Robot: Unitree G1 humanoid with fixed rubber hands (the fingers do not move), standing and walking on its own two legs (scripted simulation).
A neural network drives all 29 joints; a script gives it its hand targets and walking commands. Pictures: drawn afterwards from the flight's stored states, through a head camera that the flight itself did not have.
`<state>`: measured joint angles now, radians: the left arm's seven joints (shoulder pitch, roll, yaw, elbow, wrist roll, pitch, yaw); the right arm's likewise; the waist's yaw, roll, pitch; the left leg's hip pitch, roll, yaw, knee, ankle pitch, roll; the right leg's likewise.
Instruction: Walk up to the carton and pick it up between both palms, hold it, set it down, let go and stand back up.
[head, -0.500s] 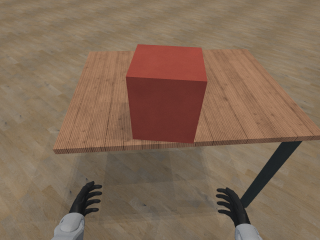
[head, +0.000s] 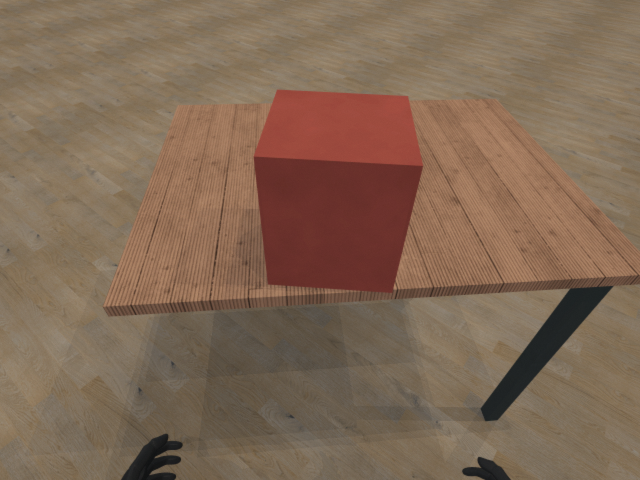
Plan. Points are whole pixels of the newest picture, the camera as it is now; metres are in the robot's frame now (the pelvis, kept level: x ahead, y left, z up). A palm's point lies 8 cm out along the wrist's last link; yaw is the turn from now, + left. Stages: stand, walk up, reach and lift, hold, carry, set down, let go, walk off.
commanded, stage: stand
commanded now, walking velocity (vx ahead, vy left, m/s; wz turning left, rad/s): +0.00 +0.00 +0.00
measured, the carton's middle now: (335, 193) +0.55 +0.00 +0.09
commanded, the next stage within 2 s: none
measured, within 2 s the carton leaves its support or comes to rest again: neither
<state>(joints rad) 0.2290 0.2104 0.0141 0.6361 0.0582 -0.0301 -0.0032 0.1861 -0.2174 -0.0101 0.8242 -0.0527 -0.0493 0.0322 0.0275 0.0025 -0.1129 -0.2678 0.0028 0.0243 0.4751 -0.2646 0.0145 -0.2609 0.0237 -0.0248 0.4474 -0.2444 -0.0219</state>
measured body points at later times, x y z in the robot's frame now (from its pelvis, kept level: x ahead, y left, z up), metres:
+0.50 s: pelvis +0.00 +0.03 +0.00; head -0.02 +0.05 +0.45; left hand +0.03 +0.27 -0.15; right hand +0.01 -0.21 -0.14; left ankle -0.01 +0.11 -0.74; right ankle -0.01 -0.10 -0.74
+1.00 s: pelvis -0.02 +0.04 +0.00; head -0.04 +0.05 +0.45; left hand -0.09 +0.25 -0.16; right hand -0.08 -0.16 -0.15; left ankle -0.01 +0.11 -0.74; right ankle -0.01 -0.10 -0.74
